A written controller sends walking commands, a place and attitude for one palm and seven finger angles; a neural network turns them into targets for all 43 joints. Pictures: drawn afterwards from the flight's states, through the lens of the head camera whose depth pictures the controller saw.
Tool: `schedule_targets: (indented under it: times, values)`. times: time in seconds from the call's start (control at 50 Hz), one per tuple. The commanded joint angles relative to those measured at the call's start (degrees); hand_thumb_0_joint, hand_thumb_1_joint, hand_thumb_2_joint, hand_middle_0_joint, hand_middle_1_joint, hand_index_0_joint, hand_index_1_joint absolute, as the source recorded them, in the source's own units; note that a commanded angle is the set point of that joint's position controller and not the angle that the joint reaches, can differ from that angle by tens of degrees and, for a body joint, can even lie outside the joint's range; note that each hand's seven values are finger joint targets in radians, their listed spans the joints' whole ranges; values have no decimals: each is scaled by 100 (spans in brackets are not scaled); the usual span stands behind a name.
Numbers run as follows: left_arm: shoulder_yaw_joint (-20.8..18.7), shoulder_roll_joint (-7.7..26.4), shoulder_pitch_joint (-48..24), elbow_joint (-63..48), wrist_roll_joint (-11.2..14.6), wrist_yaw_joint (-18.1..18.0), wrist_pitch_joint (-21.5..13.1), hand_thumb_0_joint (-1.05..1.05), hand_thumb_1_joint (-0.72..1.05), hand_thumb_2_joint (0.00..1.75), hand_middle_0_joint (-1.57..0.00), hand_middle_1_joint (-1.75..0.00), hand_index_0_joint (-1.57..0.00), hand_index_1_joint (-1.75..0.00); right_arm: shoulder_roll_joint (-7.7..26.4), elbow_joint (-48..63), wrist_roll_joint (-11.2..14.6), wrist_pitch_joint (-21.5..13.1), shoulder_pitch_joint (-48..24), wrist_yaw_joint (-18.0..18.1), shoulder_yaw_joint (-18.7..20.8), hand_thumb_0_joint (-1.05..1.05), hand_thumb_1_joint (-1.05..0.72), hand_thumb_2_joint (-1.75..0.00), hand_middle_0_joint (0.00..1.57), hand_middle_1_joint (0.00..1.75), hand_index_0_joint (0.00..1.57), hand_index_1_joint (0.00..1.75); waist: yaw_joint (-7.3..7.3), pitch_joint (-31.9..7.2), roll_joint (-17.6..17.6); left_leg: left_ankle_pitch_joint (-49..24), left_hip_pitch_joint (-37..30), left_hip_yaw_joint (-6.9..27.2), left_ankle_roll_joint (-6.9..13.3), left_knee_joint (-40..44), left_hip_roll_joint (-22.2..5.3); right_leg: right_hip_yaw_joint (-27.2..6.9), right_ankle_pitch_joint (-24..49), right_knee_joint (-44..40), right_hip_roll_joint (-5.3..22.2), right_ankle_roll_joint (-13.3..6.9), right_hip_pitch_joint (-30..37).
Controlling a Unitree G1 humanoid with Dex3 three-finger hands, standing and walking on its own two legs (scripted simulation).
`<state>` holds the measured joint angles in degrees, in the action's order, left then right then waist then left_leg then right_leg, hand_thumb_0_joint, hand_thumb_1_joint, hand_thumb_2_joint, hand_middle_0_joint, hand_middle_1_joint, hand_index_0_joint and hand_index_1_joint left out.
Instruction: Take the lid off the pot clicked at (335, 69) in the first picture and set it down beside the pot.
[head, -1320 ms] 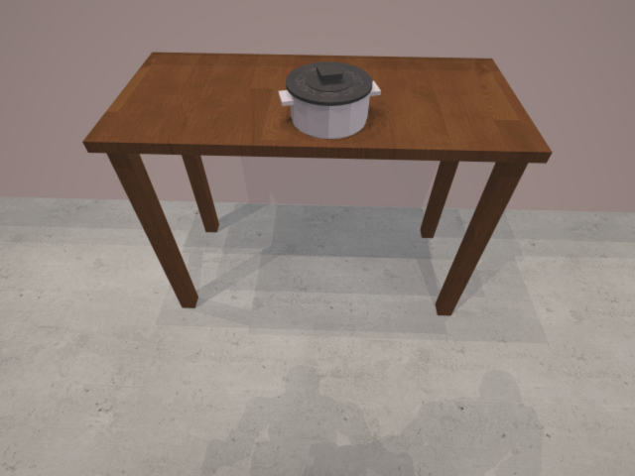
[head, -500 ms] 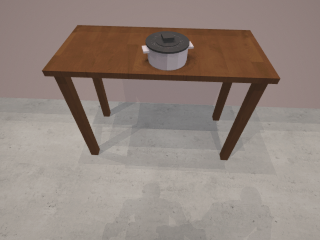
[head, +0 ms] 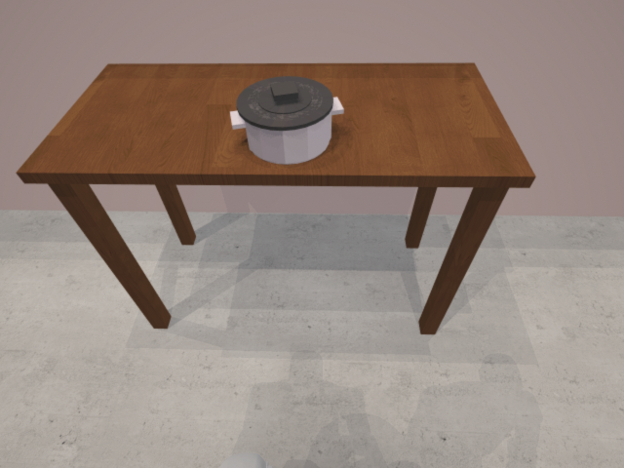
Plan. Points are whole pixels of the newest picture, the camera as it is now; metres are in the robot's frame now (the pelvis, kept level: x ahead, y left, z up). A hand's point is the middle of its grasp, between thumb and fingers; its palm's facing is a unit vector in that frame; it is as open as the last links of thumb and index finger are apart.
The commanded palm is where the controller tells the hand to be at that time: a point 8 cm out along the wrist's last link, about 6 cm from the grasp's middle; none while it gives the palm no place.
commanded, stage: take the last steps up to it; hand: left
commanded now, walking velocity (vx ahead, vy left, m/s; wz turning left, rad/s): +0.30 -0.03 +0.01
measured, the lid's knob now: (284, 91) +0.77 +0.11 +0.09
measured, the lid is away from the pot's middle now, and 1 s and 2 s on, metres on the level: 0.00 0.00 0.00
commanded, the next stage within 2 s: come to a stop and stand still in 0.52 s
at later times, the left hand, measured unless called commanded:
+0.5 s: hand (226, 442) +0.19 +0.16 -0.18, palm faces +0.08 -0.98 -0.17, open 7.4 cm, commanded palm none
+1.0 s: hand (248, 345) +0.35 +0.15 -0.17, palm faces +0.05 -0.97 -0.25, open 7.3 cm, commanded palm none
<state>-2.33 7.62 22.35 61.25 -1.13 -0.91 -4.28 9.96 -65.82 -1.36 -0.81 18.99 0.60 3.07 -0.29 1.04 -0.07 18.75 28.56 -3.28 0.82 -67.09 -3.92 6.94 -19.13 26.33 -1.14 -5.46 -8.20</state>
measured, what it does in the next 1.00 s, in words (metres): walks ahead: left foot, then right foot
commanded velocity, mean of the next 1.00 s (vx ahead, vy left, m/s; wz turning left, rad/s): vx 0.04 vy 0.04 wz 0.03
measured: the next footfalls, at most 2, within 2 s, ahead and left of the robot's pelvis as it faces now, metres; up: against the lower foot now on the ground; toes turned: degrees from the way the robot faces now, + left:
left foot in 0.32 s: +0.26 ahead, +0.06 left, +0.00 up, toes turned +4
right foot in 0.72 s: +0.38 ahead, -0.20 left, +0.00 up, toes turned -6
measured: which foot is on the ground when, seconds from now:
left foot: up 0.00-0.30, down 0.32-0.72, up 0.74-1.00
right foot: down 0.00-0.32, up 0.34-0.70, down 0.72-1.00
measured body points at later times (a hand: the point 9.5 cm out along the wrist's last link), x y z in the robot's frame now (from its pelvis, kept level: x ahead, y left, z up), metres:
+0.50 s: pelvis +0.20 -0.01 -0.01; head +0.21 +0.00 +0.44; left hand +0.19 +0.21 -0.17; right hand +0.26 -0.25 -0.15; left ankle +0.22 +0.06 -0.74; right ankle +0.20 -0.15 -0.66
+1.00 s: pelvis +0.28 -0.04 -0.01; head +0.33 -0.04 +0.44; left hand +0.35 +0.20 -0.15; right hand +0.35 -0.29 -0.16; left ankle +0.27 +0.08 -0.68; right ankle +0.34 -0.19 -0.74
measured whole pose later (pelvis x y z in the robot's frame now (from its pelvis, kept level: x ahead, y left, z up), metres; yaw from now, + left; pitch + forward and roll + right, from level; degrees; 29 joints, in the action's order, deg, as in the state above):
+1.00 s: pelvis +0.28 -0.04 -0.01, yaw +1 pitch +0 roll +1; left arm -2.7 9.9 9.8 54.0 -2.1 -3.1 0.7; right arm 11.1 -56.6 -0.5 3.4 8.9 1.0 3.7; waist -0.4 6.5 1.0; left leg 27.4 27.3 -0.3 -3.2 -59.8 0.7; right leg 4.3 -9.8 30.8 7.1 1.6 -20.5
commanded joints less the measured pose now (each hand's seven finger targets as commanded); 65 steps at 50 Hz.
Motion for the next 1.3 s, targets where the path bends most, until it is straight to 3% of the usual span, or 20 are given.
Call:
schedule_targets:
  times: [0.0, 0.14, 0.24, 0.26, 0.28, 0.3, 0.32, 0.36, 0.44, 0.6, 0.66, 0.7, 0.76, 0.88, 1.04, 1.06, 1.08, 1.1, 1.16, 1.28]
  values:
    - [-75, 535, 857, 73, 7, -75, -109, 0, 90, 90, -20, -30, -20, -30, 63, 571, 8, -124, -425, -60, 58, 0, -90, -90, 20, 30, 20, 30, 47, 465, 422, -530, 1074, -44, -73, 351, -145, -1185, 3256, -1271, 1363, -460, 442]
    - [-44, 447, 1345, 329, -3, -160, -108, 0, 90, 90, -20, -30, -20, -30, -21, 995, 49, -224, -1500, -99, -25, 0, -90, -90, 20, 30, 20, 30, -182, 544, 467, -775, 756, -478, 92, 2175, 176, -916, 5161, -1070, 1216, -186, 1072]
    - [-83, 688, 1130, 338, 42, -132, -132, 0, 90, 90, -20, -30, -20, -30, 174, 629, 21, -341, -171, 62, 24, 0, -90, -90, 20, 30, 20, 30, 522, 1, 612, -1143, -1810, -738, 533, 3452, 812, -628, 6863, 936, 1049, 2, 541]
    - [-62, 659, 998, 261, 60, -107, -122, 0, 90, 90, -20, -30, -20, -30, 461, 459, -12, -336, 521, 103, 110, 0, -90, -90, 20, 30, 20, 30, 843, -168, 630, -1452, -2891, -95, 784, 3454, 392, -533, 5881, 1989, 924, 124, -402]
    - [-44, 401, 996, 96, 146, -93, -128, 0, 90, 90, -20, -30, -20, -30, 954, 404, -112, -353, 1187, 157, 258, 0, -90, -90, 20, 30, 20, 30, 1050, -759, -343, -2499, -4023, 1986, 1569, 3811, -1218, -201, 2817, 3984, 293, 393, -1706]
    - [-7, 286, 930, -90, 151, -103, -129, 0, 90, 90, -20, -30, -20, -30, 1157, 405, 5, -297, 1210, 137, 259, 0, -90, -90, 20, 30, 20, 30, 723, -868, -748, -3027, -3873, 3500, 2212, 4658, -2262, -516, -1210, 5639, -112, 357, -2440]
    - [-70, 456, 627, -179, 83, -129, -47, 0, 90, 90, -20, -30, -20, -30, 1030, 536, 87, -274, 660, 96, 206, 0, -90, -90, 20, 30, 20, 30, 507, -135, -113, -1516, -2866, 3372, 2244, 5048, -2238, -919, -1157, 5809, 245, 263, -2684]
    - [-85, 269, 402, -301, -11, -28, 83, 0, 90, 90, -20, -30, -20, -30, 338, 773, 72, -367, -115, 144, 35, 0, -90, -90, 20, 30, 20, 30, 90, 851, -55, -407, -1298, 2682, 1635, 5571, -1694, -1018, -424, 5412, 608, 399, -2761]
    - [-104, 59, 654, -324, -88, 72, 351, 0, 90, 90, -20, -30, -20, -30, 244, 888, 48, -489, -364, 114, 25, 0, -90, -90, 20, 30, 20, 30, -292, 456, -374, -1281, -555, 892, 1156, 5644, -902, -762, 335, 4011, 862, 612, -2004]
    - [-108, 381, -598, -764, -58, 150, 305, 0, 90, 90, -20, -30, -20, -30, 741, 768, 23, -325, 73, 91, 47, 0, -90, -90, 20, 30, 20, 30, 122, 253, -642, -1362, -1353, 715, 1029, 5129, -801, -140, 709, 1305, 582, 724, -1418]
    - [-97, 621, -169, -571, -40, 50, 202, 0, 90, 90, -20, -30, -20, -30, 529, 662, 39, -237, 114, 126, -61, 0, -90, -90, 20, 30, 20, 30, -129, -29, -67, -2104, -1320, 410, 427, 3859, -323, -304, 1793, -99, 510, 708, -94]
    - [-197, 1392, 291, -425, -20, -73, 135, 0, 90, 90, -20, -30, -20, -30, 269, 712, 134, -149, 404, 125, -81, 0, -90, -90, 20, 30, 20, 30, -126, -780, 1265, 898, -493, -125, -180, 2589, 364, -2118, 5668, -42, 2414, -164, 1019]
    - [-291, 1520, 230, -436, -29, -213, 285, 0, 90, 90, -20, -30, -20, -30, 383, 818, 125, 117, 75, 222, 34, 0, -90, -90, 20, 30, 20, 30, -290, -776, 1398, 1988, -57, 338, -230, 621, 368, -2158, 7052, 109, 2685, -945, 824]
    - [-339, 1426, -629, -820, -53, -327, 424, 0, 90, 90, -20, -30, -20, -30, 356, 1029, 71, 410, -356, 57, 126, 0, -90, -90, 20, 30, 20, 30, -92, -635, 876, 937, 26, 523, -395, -70, 373, -1287, 5060, -188, 2254, -674, -107]
    - [-374, 1444, -1065, -1084, -67, -169, 586, 0, 90, 90, -20, -30, -20, -30, 354, 1033, 113, 161, 107, 5, 137, 0, -90, -90, 20, 30, 20, 30, 222, -631, 1237, -556, -1991, -123, -322, 3765, 531, -1010, 1990, 252, 1553, 59, -1069]
    - [-313, 1238, -935, -1103, -30, -138, 633, 0, 90, 90, -20, -30, -20, -30, 641, 1029, 114, 105, 147, 9, 174, 0, -90, -90, 20, 30, 20, 30, 235, -665, 458, -832, -2484, 246, -265, 4304, 152, -773, 992, 842, 1201, 320, -1472]
    - [-258, 838, -873, -1206, 17, -127, 696, 0, 90, 90, -20, -30, -20, -30, 1185, 1201, 33, 82, -31, 15, 281, 0, -90, -90, 20, 30, 20, 30, 238, -197, -1563, -1273, -1979, 2022, 211, 5073, -1186, -253, -1173, 1895, 399, 768, -2349]
    - [-245, 857, -1039, -1232, 1, -177, 756, 0, 90, 90, -20, -30, -20, -30, 1398, 1405, -28, 157, -337, 39, 271, 0, -90, -90, 20, 30, 20, 30, 269, 143, -1789, -1197, -743, 2603, 709, 5432, -1663, -767, -1660, 2862, 172, 760, -2023]
    - [-317, 1021, -619, -864, -57, -112, 782, 0, 90, 90, -20, -30, -20, -30, 924, 1560, -36, 127, -1209, 131, 88, 0, -90, -90, 20, 30, 20, 30, -174, 350, -1148, -80, -389, 1845, 732, 5481, -1005, -1150, -562, 3970, 204, 652, -1964]
    - [-180, 964, -430, -587, -4, -97, 684, 0, 90, 90, -20, -30, -20, -30, 646, 1294, 66, 47, -672, 179, -20, 0, -90, -90, 20, 30, 20, 30, 3, -101, -733, -667, -1879, 1468, 812, 5492, -748, -922, -379, 3061, 303, 759, -1901]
